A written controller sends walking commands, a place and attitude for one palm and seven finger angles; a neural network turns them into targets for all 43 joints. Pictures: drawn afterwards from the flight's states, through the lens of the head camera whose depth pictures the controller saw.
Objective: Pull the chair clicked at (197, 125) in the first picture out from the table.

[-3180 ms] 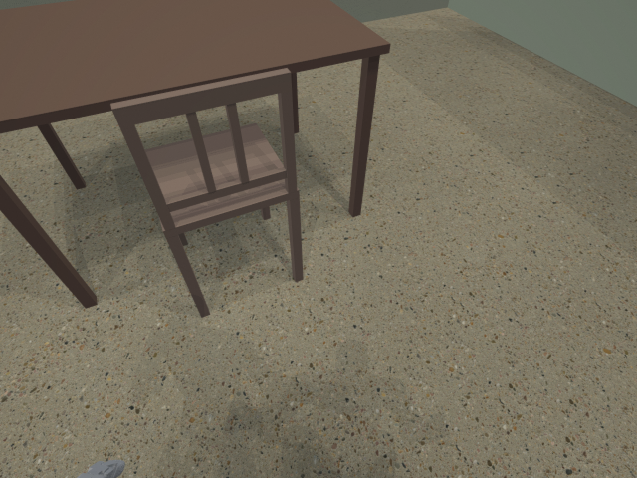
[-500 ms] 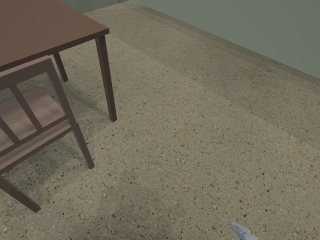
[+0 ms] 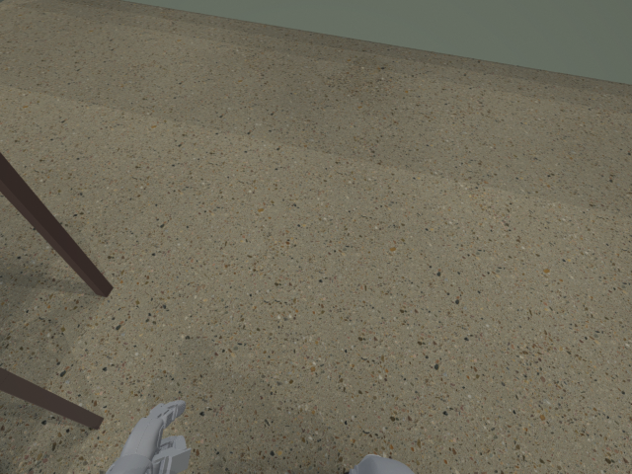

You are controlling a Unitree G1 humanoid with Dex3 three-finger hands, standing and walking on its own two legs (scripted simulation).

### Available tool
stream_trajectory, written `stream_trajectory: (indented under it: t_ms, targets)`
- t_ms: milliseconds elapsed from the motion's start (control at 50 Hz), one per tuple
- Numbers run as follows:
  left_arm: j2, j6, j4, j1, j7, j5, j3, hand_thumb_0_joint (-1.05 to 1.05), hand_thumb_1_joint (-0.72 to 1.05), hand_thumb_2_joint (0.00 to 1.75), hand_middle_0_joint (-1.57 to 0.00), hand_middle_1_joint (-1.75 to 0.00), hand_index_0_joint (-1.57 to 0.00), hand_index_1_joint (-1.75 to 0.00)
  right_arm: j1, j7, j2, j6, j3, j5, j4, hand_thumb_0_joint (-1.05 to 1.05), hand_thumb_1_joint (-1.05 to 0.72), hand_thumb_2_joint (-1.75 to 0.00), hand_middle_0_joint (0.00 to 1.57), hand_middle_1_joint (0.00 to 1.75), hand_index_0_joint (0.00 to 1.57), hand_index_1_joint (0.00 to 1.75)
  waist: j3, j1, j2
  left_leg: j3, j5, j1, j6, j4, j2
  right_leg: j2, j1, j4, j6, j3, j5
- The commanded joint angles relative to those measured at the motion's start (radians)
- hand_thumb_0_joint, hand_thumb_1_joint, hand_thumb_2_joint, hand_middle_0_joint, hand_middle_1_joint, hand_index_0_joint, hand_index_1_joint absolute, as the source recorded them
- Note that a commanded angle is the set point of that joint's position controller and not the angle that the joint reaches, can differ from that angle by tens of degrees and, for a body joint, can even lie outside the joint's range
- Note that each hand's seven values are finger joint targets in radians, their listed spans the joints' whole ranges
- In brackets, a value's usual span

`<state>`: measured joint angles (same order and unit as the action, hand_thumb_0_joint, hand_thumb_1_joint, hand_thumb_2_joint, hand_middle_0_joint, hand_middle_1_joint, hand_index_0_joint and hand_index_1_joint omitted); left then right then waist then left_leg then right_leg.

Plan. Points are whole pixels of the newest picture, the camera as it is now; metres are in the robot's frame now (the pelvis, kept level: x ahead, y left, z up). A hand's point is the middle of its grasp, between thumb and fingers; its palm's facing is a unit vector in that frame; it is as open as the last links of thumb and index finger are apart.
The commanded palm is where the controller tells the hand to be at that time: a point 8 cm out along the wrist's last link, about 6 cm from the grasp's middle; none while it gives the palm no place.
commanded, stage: walk to a spot facing it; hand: left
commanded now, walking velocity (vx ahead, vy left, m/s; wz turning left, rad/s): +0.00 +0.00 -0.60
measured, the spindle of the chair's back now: out of the picture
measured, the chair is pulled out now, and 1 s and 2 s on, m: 0.00 0.00 0.00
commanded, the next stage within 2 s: none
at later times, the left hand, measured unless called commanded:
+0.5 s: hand (128, 451) +0.17 +0.26 -0.15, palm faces -0.22 -0.95 -0.20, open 7.4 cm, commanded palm none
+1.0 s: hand (215, 400) +0.23 +0.15 -0.13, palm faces -0.57 -0.78 -0.25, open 7.4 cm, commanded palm none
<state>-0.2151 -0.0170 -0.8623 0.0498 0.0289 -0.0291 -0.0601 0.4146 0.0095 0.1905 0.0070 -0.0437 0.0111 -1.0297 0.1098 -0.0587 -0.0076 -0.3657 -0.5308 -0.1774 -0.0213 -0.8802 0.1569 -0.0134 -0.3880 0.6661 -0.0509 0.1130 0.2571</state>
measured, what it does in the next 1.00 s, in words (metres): steps on the spot, turning right: left foot, then right foot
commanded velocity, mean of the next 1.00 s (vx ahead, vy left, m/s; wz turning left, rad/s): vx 0.00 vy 0.00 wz -0.60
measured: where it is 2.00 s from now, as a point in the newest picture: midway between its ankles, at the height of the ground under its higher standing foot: outside the picture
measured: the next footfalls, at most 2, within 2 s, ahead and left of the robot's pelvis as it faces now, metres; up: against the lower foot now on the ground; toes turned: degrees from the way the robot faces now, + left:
left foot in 0.32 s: +0.13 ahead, +0.16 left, +0.00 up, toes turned -7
right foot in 0.76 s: +0.00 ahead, -0.06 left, +0.00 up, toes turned -36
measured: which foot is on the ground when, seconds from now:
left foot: up 0.00-0.30, down 0.32-0.76, up 0.78-1.00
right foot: down 0.00-0.32, up 0.34-0.74, down 0.76-1.00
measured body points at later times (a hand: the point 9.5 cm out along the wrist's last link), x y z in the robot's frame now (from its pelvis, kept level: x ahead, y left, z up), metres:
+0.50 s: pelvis +0.04 +0.08 +0.03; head +0.08 +0.10 +0.47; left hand +0.18 +0.31 -0.13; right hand +0.07 -0.19 -0.09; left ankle +0.09 +0.17 -0.71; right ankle -0.01 -0.05 -0.62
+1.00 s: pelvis +0.03 +0.05 +0.02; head +0.05 +0.02 +0.47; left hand +0.26 +0.19 -0.11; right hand -0.08 -0.20 -0.13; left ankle +0.12 +0.16 -0.66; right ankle -0.03 -0.04 -0.71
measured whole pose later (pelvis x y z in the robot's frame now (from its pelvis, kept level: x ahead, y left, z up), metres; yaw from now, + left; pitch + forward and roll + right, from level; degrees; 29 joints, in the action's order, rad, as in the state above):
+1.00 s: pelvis +0.03 +0.05 +0.02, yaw -37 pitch +0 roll +0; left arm -0.20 -0.04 -0.89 0.16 0.00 -0.02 -0.06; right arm 0.20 0.02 0.25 0.06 -0.07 0.01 -0.93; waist 0.08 -0.02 0.03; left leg -0.05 -0.41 -0.48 -0.10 -1.01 0.10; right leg 0.03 -0.25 0.54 -0.03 -0.02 0.28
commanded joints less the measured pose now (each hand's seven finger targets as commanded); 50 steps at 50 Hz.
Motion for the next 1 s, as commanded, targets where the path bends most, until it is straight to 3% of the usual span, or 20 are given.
stream_trajectory:
  t_ms: [0, 80, 160, 220, 260, 280, 300, 320, 360, 400, 460, 620, 660, 700, 720, 740, 760, 800, 860, 980]
  targets:
    - [-0.260, 0.014, -0.001, 0.291, -0.052, 0.028, -0.069, 0.00, 0.90, 0.90, -0.20, -0.30, -0.20, -0.30, -0.171, 0.022, 0.106, -0.023, -0.024, -0.008, 0.199, 0.00, -0.90, -0.90, 0.20, 0.30, 0.20, 0.30, -0.317, 0.155, -0.091, 0.338, -0.041, -0.475, -0.047, -0.512, -0.013, -0.353, 0.558, -0.160, -0.239, -0.469, -0.921]
    - [-0.186, 0.007, 0.061, 0.066, -0.056, 0.009, -0.044, 0.00, 0.90, 0.90, -0.20, -0.30, -0.20, -0.30, -0.108, 0.021, 0.089, 0.029, -0.023, 0.007, 0.152, 0.00, -0.90, -0.90, 0.20, 0.30, 0.20, 0.30, -0.137, 0.018, -0.078, 0.326, 0.086, -0.281, -0.070, -0.279, -0.014, -0.228, 0.082, -0.298, -0.138, -0.307, -0.461]
    - [-0.196, -0.005, 0.071, 0.064, -0.038, 0.000, -0.051, 0.00, 0.90, 0.90, -0.20, -0.30, -0.20, -0.30, -0.120, 0.012, 0.081, 0.024, -0.025, 0.005, 0.173, 0.00, -0.90, -0.90, 0.20, 0.30, 0.20, 0.30, -0.103, 0.021, -0.157, 0.292, 0.145, -0.199, -0.060, -0.076, -0.068, -0.152, -0.041, -0.323, -0.111, -0.345, -0.142]
    - [-0.199, -0.013, 0.081, 0.079, -0.032, -0.002, -0.062, 0.00, 0.90, 0.90, -0.20, -0.30, -0.20, -0.30, -0.132, 0.016, 0.083, 0.004, -0.025, -0.001, 0.197, 0.00, -0.90, -0.90, 0.20, 0.30, 0.20, 0.30, -0.140, 0.031, -0.181, 0.275, 0.146, -0.131, -0.050, 0.099, -0.108, -0.144, -0.005, -0.265, -0.100, -0.402, -0.169]
    - [-0.183, -0.022, 0.088, 0.070, -0.030, 0.009, -0.061, 0.00, 0.90, 0.90, -0.20, -0.30, -0.20, -0.30, -0.086, 0.024, 0.096, -0.009, -0.028, -0.004, 0.189, 0.00, -0.90, -0.90, 0.20, 0.30, 0.20, 0.30, -0.164, 0.000, -0.152, 0.267, 0.262, 0.015, -0.044, 0.327, -0.120, -0.108, -0.048, -0.188, -0.048, -0.400, -0.157]
    - [-0.136, -0.026, 0.103, 0.078, -0.027, 0.016, -0.053, 0.00, 0.90, 0.90, -0.20, -0.30, -0.20, -0.30, -0.055, 0.030, 0.147, -0.021, -0.036, -0.001, 0.184, 0.00, -0.90, -0.90, 0.20, 0.30, 0.20, 0.30, -0.186, -0.012, -0.007, 0.377, 0.243, 0.101, -0.014, 0.483, -0.022, -0.037, -0.109, -0.068, 0.000, -0.346, -0.064]
    - [-0.070, -0.029, 0.116, 0.129, -0.017, 0.023, -0.042, 0.00, 0.90, 0.90, -0.20, -0.30, -0.20, -0.30, -0.086, 0.026, 0.251, -0.024, -0.057, 0.012, 0.211, 0.00, -0.90, -0.90, 0.20, 0.30, 0.20, 0.30, -0.168, 0.012, 0.321, 0.668, 0.251, 0.133, 0.071, 0.618, 0.251, 0.090, -0.266, 0.196, 0.065, -0.203, 0.250]
    - [-0.099, -0.032, 0.110, 0.142, -0.016, 0.008, -0.050, 0.00, 0.90, 0.90, -0.20, -0.30, -0.20, -0.30, -0.126, 0.024, 0.276, -0.022, -0.058, 0.015, 0.227, 0.00, -0.90, -0.90, 0.20, 0.30, 0.20, 0.30, -0.149, 0.017, 0.316, 0.748, 0.177, 0.019, 0.142, 0.664, 0.372, 0.044, -0.257, 0.410, 0.087, -0.170, 0.333]
    - [-0.124, -0.029, 0.081, 0.139, 0.000, -0.001, -0.073, 0.00, 0.90, 0.90, -0.20, -0.30, -0.20, -0.30, -0.235, 0.028, 0.201, -0.030, -0.041, 0.018, 0.250, 0.00, -0.90, -0.90, 0.20, 0.30, 0.20, 0.30, -0.072, 0.060, 0.184, 0.590, 0.200, -0.096, 0.141, 0.656, 0.262, 0.001, -0.226, 0.566, 0.097, -0.165, 0.207]
    - [-0.098, -0.033, 0.056, 0.180, 0.009, 0.004, -0.069, 0.00, 0.90, 0.90, -0.20, -0.30, -0.20, -0.30, -0.285, 0.029, 0.167, -0.033, -0.034, 0.014, 0.255, 0.00, -0.90, -0.90, 0.20, 0.30, 0.20, 0.30, -0.096, 0.085, 0.158, 0.411, 0.363, -0.041, 0.121, 0.612, 0.196, -0.023, -0.225, 0.581, 0.110, -0.135, 0.135]
    - [-0.074, -0.040, 0.059, 0.151, 0.009, 0.009, -0.056, 0.00, 0.90, 0.90, -0.20, -0.30, -0.20, -0.30, -0.201, 0.026, 0.168, -0.031, -0.042, 0.013, 0.215, 0.00, -0.90, -0.90, 0.20, 0.30, 0.20, 0.30, -0.131, 0.047, 0.170, 0.325, 0.542, 0.079, 0.134, 0.569, 0.187, -0.036, -0.200, 0.469, 0.124, -0.096, 0.149]
    - [-0.053, -0.036, 0.068, 0.091, 0.007, 0.008, -0.041, 0.00, 0.90, 0.90, -0.20, -0.30, -0.20, -0.30, -0.139, 0.013, 0.204, -0.018, -0.066, 0.016, 0.158, 0.00, -0.90, -0.90, 0.20, 0.30, 0.20, 0.30, -0.134, 0.007, 0.215, 0.226, 0.631, 0.105, 0.142, 0.519, 0.242, -0.036, -0.069, 0.171, 0.108, -0.018, 0.196]
    - [-0.054, -0.027, 0.067, 0.097, 0.003, 0.008, -0.038, 0.00, 0.90, 0.90, -0.20, -0.30, -0.20, -0.30, -0.143, 0.008, 0.214, -0.015, -0.073, 0.018, 0.152, 0.00, -0.90, -0.90, 0.20, 0.30, 0.20, 0.30, -0.148, 0.011, 0.225, 0.207, 0.669, 0.102, 0.130, 0.470, 0.252, -0.021, -0.016, 0.077, 0.093, 0.000, 0.193]
    - [-0.073, -0.015, 0.047, 0.156, -0.003, 0.006, -0.041, 0.00, 0.90, 0.90, -0.20, -0.30, -0.20, -0.30, -0.151, 0.003, 0.215, -0.011, -0.077, 0.013, 0.149, 0.00, -0.90, -0.90, 0.20, 0.30, 0.20, 0.30, -0.184, 0.049, 0.175, 0.150, 0.664, 0.066, 0.073, 0.345, 0.230, -0.003, 0.128, -0.134, 0.072, 0.018, 0.023]
    - [-0.121, -0.004, 0.032, 0.210, -0.010, 0.004, -0.050, 0.00, 0.90, 0.90, -0.20, -0.30, -0.20, -0.30, -0.143, 0.000, 0.196, -0.010, -0.071, 0.006, 0.155, 0.00, -0.90, -0.90, 0.20, 0.30, 0.20, 0.30, -0.210, 0.084, 0.067, 0.120, 0.580, -0.046, 0.016, 0.195, 0.191, -0.051, 0.292, -0.264, 0.044, -0.050, -0.122]
    - [-0.243, 0.011, 0.014, 0.266, -0.025, -0.003, -0.071, 0.00, 0.90, 0.90, -0.20, -0.30, -0.20, -0.30, -0.167, -0.004, 0.114, -0.005, -0.048, 0.003, 0.200, 0.00, -0.90, -0.90, 0.20, 0.30, 0.20, 0.30, -0.206, 0.119, -0.277, 0.085, 0.070, -0.362, -0.049, -0.020, 0.052, -0.306, 0.481, -0.320, -0.056, -0.391, -0.480]
    - [-0.287, 0.006, 0.001, 0.317, -0.037, 0.014, -0.077, 0.00, 0.90, 0.90, -0.20, -0.30, -0.20, -0.30, -0.223, 0.004, 0.110, 0.008, -0.038, 0.004, 0.237, 0.00, -0.90, -0.90, 0.20, 0.30, 0.20, 0.30, -0.221, 0.147, -0.256, 0.224, -0.124, -0.451, -0.064, -0.192, -0.012, -0.410, 0.445, -0.276, -0.148, -0.461, -0.755]
    - [-0.245, 0.002, 0.001, 0.265, -0.052, 0.015, -0.082, 0.00, 0.90, 0.90, -0.20, -0.30, -0.20, -0.30, -0.283, 0.020, 0.118, 0.013, -0.034, 0.002, 0.239, 0.00, -0.90, -0.90, 0.20, 0.30, 0.20, 0.30, -0.195, 0.130, -0.241, 0.341, -0.044, -0.509, -0.057, -0.284, -0.005, -0.326, 0.425, -0.245, -0.160, -0.430, -0.724]
    - [-0.186, 0.003, 0.043, 0.131, -0.048, 0.013, -0.053, 0.00, 0.90, 0.90, -0.20, -0.30, -0.20, -0.30, -0.228, 0.015, 0.125, 0.023, -0.038, 0.008, 0.185, 0.00, -0.90, -0.90, 0.20, 0.30, 0.20, 0.30, -0.157, 0.061, -0.138, 0.327, 0.114, -0.396, -0.080, -0.238, -0.015, -0.229, 0.284, -0.264, -0.118, -0.302, -0.568]
    - [-0.215, -0.003, 0.046, 0.126, -0.040, 0.006, -0.058, 0.00, 0.90, 0.90, -0.20, -0.30, -0.20, -0.30, -0.251, 0.013, 0.120, 0.020, -0.036, 0.002, 0.204, 0.00, -0.90, -0.90, 0.20, 0.30, 0.20, 0.30, -0.129, 0.068, -0.140, 0.314, 0.119, -0.314, -0.078, -0.047, -0.069, -0.203, 0.213, -0.289, -0.136, -0.390, -0.410]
